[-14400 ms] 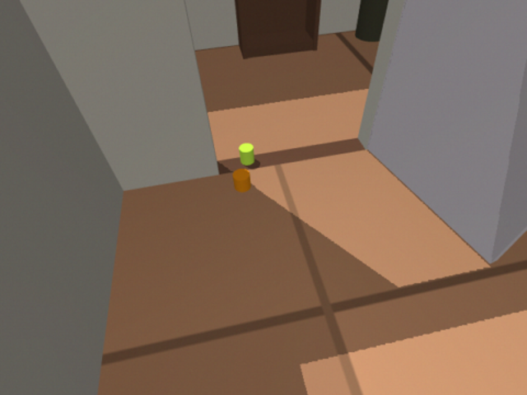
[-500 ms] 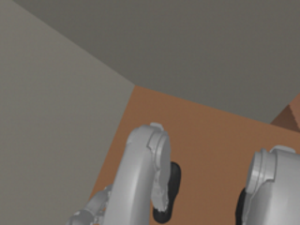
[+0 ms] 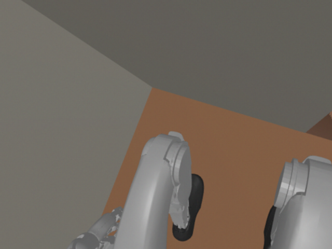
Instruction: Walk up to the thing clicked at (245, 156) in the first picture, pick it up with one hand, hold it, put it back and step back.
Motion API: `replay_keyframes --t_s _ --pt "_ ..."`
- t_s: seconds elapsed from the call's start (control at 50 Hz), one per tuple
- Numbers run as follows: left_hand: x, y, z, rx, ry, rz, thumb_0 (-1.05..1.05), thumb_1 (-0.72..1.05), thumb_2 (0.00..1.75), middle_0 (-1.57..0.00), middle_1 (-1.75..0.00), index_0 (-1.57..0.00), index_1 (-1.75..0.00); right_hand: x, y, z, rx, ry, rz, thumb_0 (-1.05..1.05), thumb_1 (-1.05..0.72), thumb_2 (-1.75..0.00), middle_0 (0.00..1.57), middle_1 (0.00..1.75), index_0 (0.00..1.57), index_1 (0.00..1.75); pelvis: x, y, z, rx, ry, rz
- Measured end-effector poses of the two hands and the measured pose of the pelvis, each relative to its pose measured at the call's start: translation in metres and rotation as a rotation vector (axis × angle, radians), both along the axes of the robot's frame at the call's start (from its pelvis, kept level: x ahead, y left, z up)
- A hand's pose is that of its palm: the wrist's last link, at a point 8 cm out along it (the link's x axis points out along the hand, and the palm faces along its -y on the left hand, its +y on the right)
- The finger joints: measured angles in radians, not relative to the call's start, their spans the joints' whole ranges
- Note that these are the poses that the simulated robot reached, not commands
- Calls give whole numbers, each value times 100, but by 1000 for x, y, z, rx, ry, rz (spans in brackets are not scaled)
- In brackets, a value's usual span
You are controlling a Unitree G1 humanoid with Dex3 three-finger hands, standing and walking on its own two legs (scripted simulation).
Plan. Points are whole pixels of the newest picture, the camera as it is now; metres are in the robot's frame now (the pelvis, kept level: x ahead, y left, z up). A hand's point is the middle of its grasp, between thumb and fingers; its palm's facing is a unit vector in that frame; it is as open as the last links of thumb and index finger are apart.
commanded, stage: rest palm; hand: right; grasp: from above
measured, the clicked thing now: out of the picture +0.40 -0.40 -0.24
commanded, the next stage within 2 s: close in 0.46 s
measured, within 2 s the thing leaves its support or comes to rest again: neither
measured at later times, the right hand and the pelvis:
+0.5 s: hand out of the picture +0.39 -0.39 -0.22, palm faces -0.46 +0.16 -0.87, open 14.3 cm; pelvis +0.00 +0.00 +0.00, yaw +0 degrees
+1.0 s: hand out of the picture +0.39 -0.40 -0.22, palm faces -0.45 +0.18 -0.88, open 14.1 cm; pelvis +0.00 +0.00 +0.00, yaw +1 degrees
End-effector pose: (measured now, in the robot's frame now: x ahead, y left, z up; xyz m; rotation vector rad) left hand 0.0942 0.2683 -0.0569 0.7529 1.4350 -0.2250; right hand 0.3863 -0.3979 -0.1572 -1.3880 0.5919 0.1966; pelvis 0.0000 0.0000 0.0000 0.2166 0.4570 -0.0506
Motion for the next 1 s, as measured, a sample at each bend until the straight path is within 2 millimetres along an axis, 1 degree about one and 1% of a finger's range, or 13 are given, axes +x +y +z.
replay_keyframes --t_s 0.08,0.18,0.3,0.4,0.56,0.74,1.0 --pt "3 -1 0 8 -22 -22 0 89 90 -20 -30 -20 -30 -1 1 -1 -16 -21 10 0 52 -97 5 97 6 97 -2 -1 -3 3 -10 2" --pt "5 -8 -1 2 -37 -37 0 89 90 -20 -30 -20 -30 1 1 -4 -39 -44 5 0 51 -96 5 98 6 98 -3 -3 -5 8 -7 4" --pt "6 -17 -3 -32 -53 -49 0 89 90 -20 -30 -20 -30 5 0 -6 -53 -29 -15 0 53 -96 5 99 7 99 -1 -4 -6 14 1 3" --pt "7 -22 -5 -62 -65 -47 0 90 90 -20 -30 -20 -30 7 1 -6 -64 -6 -32 0 54 -97 6 100 7 100 0 -4 -5 14 8 1" --pt "3 -19 -7 -77 -45 -31 0 90 90 -20 -30 -20 -30 7 1 -5 -51 6 -52 0 53 -99 7 101 7 101 1 -2 -2 8 15 -2" --pt "-2 -13 -5 -52 -23 -26 0 89 90 -20 -30 -20 -30 5 0 -4 -31 4 -47 0 52 -101 7 99 6 101 -1 -1 -2 8 4 3" --pt "3 -14 0 -18 -41 -63 0 89 90 -20 -30 -20 -30 5 -2 -5 -33 -17 -27 0 50 -101 9 97 7 100 -3 -3 -5 14 -12 5"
